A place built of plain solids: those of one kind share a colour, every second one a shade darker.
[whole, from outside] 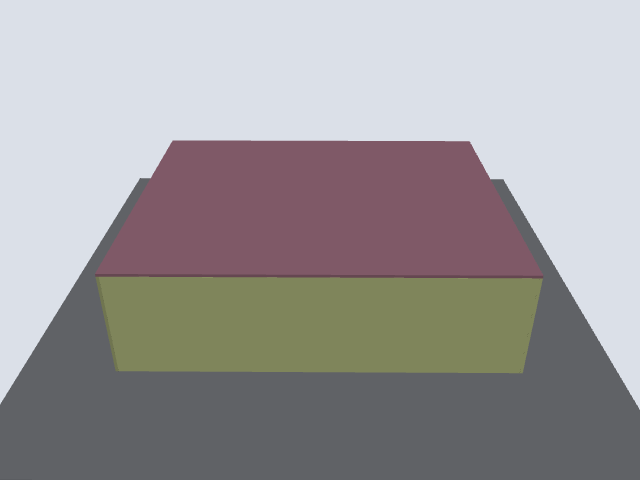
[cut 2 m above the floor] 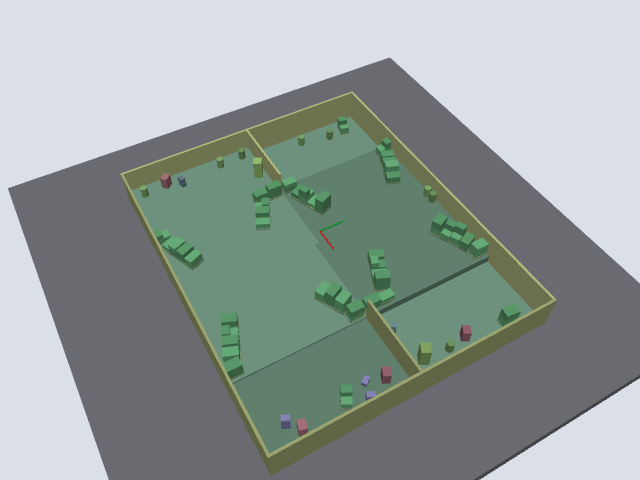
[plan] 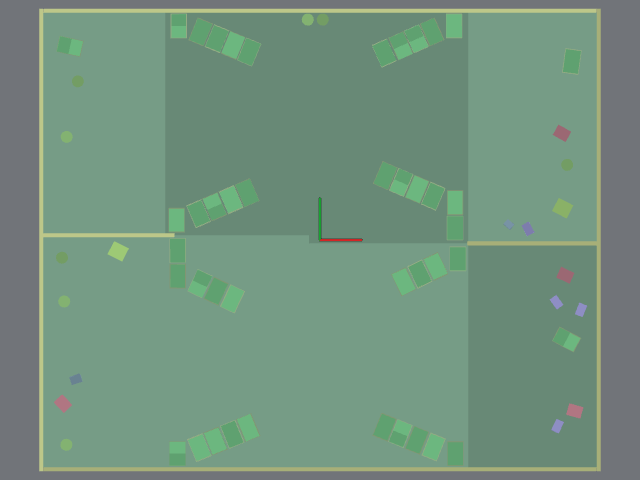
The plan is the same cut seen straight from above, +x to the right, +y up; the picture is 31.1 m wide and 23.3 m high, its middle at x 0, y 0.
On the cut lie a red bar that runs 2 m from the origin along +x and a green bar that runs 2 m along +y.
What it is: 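A closed cross-dock hall without a stair; its walked floor lies 0.92 m over the lower ground and ends at a front at either end, two bays a front; beyond a bay's line the ground lies deep, a low step down, or level and merely marked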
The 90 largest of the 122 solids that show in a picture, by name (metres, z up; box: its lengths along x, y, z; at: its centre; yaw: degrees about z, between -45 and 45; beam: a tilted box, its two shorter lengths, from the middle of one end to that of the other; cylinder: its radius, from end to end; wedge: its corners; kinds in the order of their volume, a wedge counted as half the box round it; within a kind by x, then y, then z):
{
 "floor_1": {"box": [5.95, 10.74, 0.17], "at": [-10.47, 5.68, 0.04]},
 "floor_2": {"box": [12.92, 11.28, 0.97], "at": [-6.99, -5.41, 0.43]},
 "floor_3": {"box": [6.98, 10.82, 0.97], "at": [-4.02, 5.64, 0.43]},
 "floor_4": {"box": [7.73, 10.88, 0.97], "at": [3.34, -5.6, 0.43]},
 "floor_5": {"box": [7.73, 11.21, 0.97], "at": [3.34, 5.44, 0.43]},
 "floor_6": {"box": [6.27, 10.8, 0.82], "at": [10.32, -5.64, 0.36]},
 "floor_7": {"box": [6.27, 11.13, 0.3], "at": [10.32, 5.48, 0.1]},
 "wall_1": {"box": [0.2, 22.45, 7.63], "at": [-13.53, 0.0, 3.76]},
 "wall_2": {"box": [6.39, 0.2, 7.63], "at": [-10.25, 0.23, 3.76]},
 "wall_3": {"box": [26.86, 0.2, 7.63], "at": [0.0, -11.13, 3.76]},
 "wall_4": {"box": [26.86, 0.2, 7.63], "at": [0.0, 11.13, 3.76]},
 "wall_5": {"box": [6.3, 0.2, 7.63], "at": [10.3, -0.16, 3.76]},
 "wall_6": {"box": [0.2, 22.45, 7.63], "at": [13.53, 0.0, 3.76]},
 "roof_1": {"box": [27.26, 22.45, 0.2], "at": [0.0, 0.0, 7.68]},
 "load_1": {"box": [0.58, 0.75, 0.48], "at": [-12.41, 9.46, 0.98], "yaw": -12.5},
 "load_2": {"box": [1.15, 0.75, 0.48], "at": [-12.14, 9.41, 0.5], "yaw": -12.7},
 "load_3": {"box": [0.74, 1.1, 0.4], "at": [-6.96, 0.97, 1.26], "yaw": -0.1},
 "load_4": {"box": [0.74, 1.1, 0.4], "at": [-6.96, 0.97, 1.66]},
 "load_5": {"box": [0.78, 0.58, 0.4], "at": [-6.92, -10.66, 1.66]},
 "load_6": {"box": [0.78, 1.16, 0.4], "at": [-6.91, -10.38, 1.26], "yaw": -0.1},
 "load_7": {"box": [0.71, 1.12, 0.44], "at": [-6.91, -1.75, 1.73], "yaw": -0.1},
 "load_8": {"box": [0.73, 1.16, 1.11], "at": [-6.91, -0.51, 1.62], "yaw": 0.1},
 "load_9": {"box": [0.71, 0.57, 0.56], "at": [-6.86, 10.67, 1.91], "yaw": 0.4},
 "load_10": {"box": [0.71, 1.14, 0.56], "at": [-6.85, 10.39, 1.35], "yaw": 0.1},
 "load_11": {"box": [0.75, 1.1, 0.48], "at": [-5.89, 1.28, 1.3], "yaw": 23.4},
 "load_12": {"box": [0.76, 1.1, 0.42], "at": [-5.85, -10.08, 1.27], "yaw": 22.3},
 "load_13": {"box": [0.77, 1.15, 0.48], "at": [-5.82, -2.12, 1.3], "yaw": -25.3},
 "load_14": {"box": [0.75, 1.13, 0.37], "at": [-5.79, 10.1, 1.62], "yaw": -22.4},
 "load_15": {"box": [0.77, 0.58, 0.48], "at": [-5.71, -1.87, 1.78], "yaw": -25.2},
 "load_16": {"box": [0.77, 1.13, 0.69], "at": [-5.12, 1.62, 1.41], "yaw": 23.3},
 "load_17": {"box": [0.75, 1.12, 0.51], "at": [-5.07, -9.76, 1.83], "yaw": 22.0},
 "load_18": {"box": [0.75, 1.1, 0.45], "at": [-5.04, -2.49, 1.74], "yaw": -24.9},
 "load_19": {"box": [0.77, 0.57, 0.69], "at": [-5.01, 1.36, 2.11], "yaw": 23.1},
 "load_20": {"box": [0.76, 1.1, 0.36], "at": [-5.0, 9.77, 1.61], "yaw": -22.2},
 "load_21": {"box": [0.77, 1.1, 0.37], "at": [-4.32, 1.96, 1.25], "yaw": 23.3},
 "load_22": {"box": [0.74, 1.14, 0.99], "at": [-4.27, -9.43, 1.56], "yaw": 21.9},
 "load_23": {"box": [0.71, 1.15, 0.52], "at": [-4.25, -2.86, 1.32], "yaw": -25.0},
 "load_24": {"box": [0.78, 1.14, 1.12], "at": [-4.21, 9.45, 1.63], "yaw": -22.5},
 "load_25": {"box": [0.76, 1.16, 1.36], "at": [-3.53, 2.29, 1.75], "yaw": 23.1},
 "load_26": {"box": [0.71, 1.16, 0.76], "at": [-3.49, -9.11, 1.44], "yaw": 22.5},
 "load_27": {"box": [0.76, 1.16, 0.6], "at": [-3.44, 9.13, 1.36], "yaw": -22.1},
 "load_28": {"box": [0.77, 1.11, 0.67], "at": [3.12, 9.07, 1.4], "yaw": 23.5},
 "load_29": {"box": [0.77, 1.11, 0.67], "at": [3.12, 9.08, 2.06], "yaw": 23.7},
 "load_30": {"box": [0.74, 1.12, 0.53], "at": [3.13, -9.08, 1.86], "yaw": -22.1},
 "load_31": {"box": [0.75, 1.15, 0.74], "at": [3.17, 3.12, 1.43], "yaw": -23.3},
 "load_32": {"box": [0.74, 0.58, 0.42], "at": [3.79, -9.65, 1.69], "yaw": -21.9},
 "load_33": {"box": [0.74, 0.58, 0.58], "at": [3.81, 9.68, 1.93], "yaw": 24.1},
 "load_34": {"box": [0.72, 0.58, 0.52], "at": [3.83, 2.53, 1.85], "yaw": -23.1},
 "load_35": {"box": [0.74, 1.15, 0.42], "at": [3.9, -9.39, 1.27], "yaw": -21.9},
 "load_36": {"box": [0.74, 1.17, 0.58], "at": [3.93, 9.42, 1.35], "yaw": 23.9},
 "load_37": {"box": [0.72, 1.16, 0.52], "at": [3.94, 2.8, 1.33], "yaw": -23.3},
 "load_38": {"box": [0.74, 1.14, 0.83], "at": [4.06, -2.03, 1.48], "yaw": 25.6},
 "load_39": {"box": [0.77, 0.58, 0.72], "at": [4.57, 10.02, 2.14], "yaw": 23.5},
 "load_40": {"box": [0.77, 1.16, 0.72], "at": [4.68, 9.77, 1.42], "yaw": 24.1},
 "load_41": {"box": [0.72, 1.14, 0.91], "at": [4.7, -9.71, 1.52], "yaw": -22.0},
 "load_42": {"box": [0.74, 1.14, 0.48], "at": [4.72, 2.46, 1.3], "yaw": -23.2},
 "load_43": {"box": [0.73, 1.1, 1.4], "at": [4.85, -1.65, 1.76], "yaw": 25.3},
 "load_44": {"box": [0.71, 1.16, 0.78], "at": [5.44, 10.1, 1.45], "yaw": 23.9},
 "load_45": {"box": [0.74, 1.11, 1.44], "at": [5.49, 2.13, 1.78], "yaw": -23.3},
 "load_46": {"box": [0.73, 1.12, 0.86], "at": [5.52, -10.05, 1.49], "yaw": -21.7},
 "load_47": {"box": [0.76, 1.11, 1.17], "at": [5.61, -1.28, 1.65], "yaw": 25.5},
 "load_48": {"box": [0.76, 1.13, 1.06], "at": [6.51, 10.39, 1.6], "yaw": 0.1},
 "load_49": {"box": [0.77, 1.14, 0.72], "at": [6.56, 0.58, 1.43], "yaw": 0.1},
 "load_50": {"box": [0.72, 1.14, 0.42], "at": [6.56, 1.81, 1.28], "yaw": 0.1},
 "load_51": {"box": [0.75, 1.12, 1.05], "at": [6.57, -10.37, 1.59], "yaw": 0.1},
 "load_52": {"box": [0.76, 1.12, 0.55], "at": [6.69, -0.92, 1.34], "yaw": -0.2},
 "load_53": {"box": [0.76, 1.12, 0.55], "at": [6.69, -0.91, 1.89], "yaw": 0.2},
 "load_54": {"box": [0.57, 0.75, 0.51], "at": [11.72, -4.7, 1.68], "yaw": -27.7},
 "load_55": {"box": [1.13, 0.75, 0.51], "at": [11.97, -4.83, 1.17], "yaw": -28.0},
 "load_56": {"box": [0.74, 1.12, 0.69], "at": [12.23, 8.66, 0.74], "yaw": -7.8},
 "load_57": {"box": [0.74, 1.12, 0.69], "at": [12.23, 8.67, 1.43], "yaw": -7.5},
 "cage_trolley_1": {"box": [0.8, 0.72, 1.66], "at": [-9.79, -0.55, 1.75], "yaw": -27.5},
 "cage_trolley_2": {"box": [0.8, 0.72, 1.66], "at": [11.78, 1.54, 1.08], "yaw": -27.4},
 "drum_1": {"cylinder": 0.29, "from": [-12.52, -0.86, 0.92], "to": [-12.52, -0.86, 1.8]},
 "drum_2": {"cylinder": 0.29, "from": [-12.41, -2.98, 0.92], "to": [-12.41, -2.98, 1.8]},
 "drum_3": {"cylinder": 0.29, "from": [-12.31, -9.94, 0.92], "to": [-12.31, -9.94, 1.8]},
 "drum_4": {"cylinder": 0.29, "from": [-12.3, 5.0, 0.12], "to": [-12.3, 5.0, 1.0]},
 "drum_5": {"cylinder": 0.29, "from": [-11.75, 7.7, 0.12], "to": [-11.75, 7.7, 1.0]},
 "drum_6": {"cylinder": 0.29, "from": [-0.59, 10.7, 0.92], "to": [-0.59, 10.7, 1.8]},
 "drum_7": {"cylinder": 0.29, "from": [0.13, 10.7, 0.92], "to": [0.13, 10.7, 1.8]},
 "drum_8": {"cylinder": 0.29, "from": [12.0, 3.65, 0.25], "to": [12.0, 3.65, 1.13]},
 "bin_1": {"box": [0.58, 0.72, 1.06], "at": [-12.47, -7.94, 1.45], "yaw": 42.7},
 "bin_2": {"box": [0.72, 0.58, 1.06], "at": [11.75, 5.18, 0.78], "yaw": -29.3},
 "bin_3": {"box": [0.72, 0.58, 1.06], "at": [11.91, -1.71, 1.3], "yaw": -25.3},
 "bin_4": {"box": [0.72, 0.58, 1.06], "at": [12.37, -8.3, 1.3], "yaw": -15.5},
 "pallet_1": {"box": [0.8, 1.2, 0.14], "at": [3.13, -9.08, 0.99], "yaw": -22.0},
 "pallet_2": {"box": [0.8, 1.2, 0.14], "at": [3.91, -9.4, 0.99], "yaw": -22.0},
 "pallet_3": {"box": [0.8, 1.2, 0.14], "at": [4.71, -9.72, 0.99], "yaw": -22.0},
 "pallet_4": {"box": [0.8, 1.2, 0.14], "at": [5.51, -10.05, 0.99], "yaw": -22.0},
 "pallet_5": {"box": [0.8, 1.2, 0.14], "at": [6.57, -10.37, 0.99]}
}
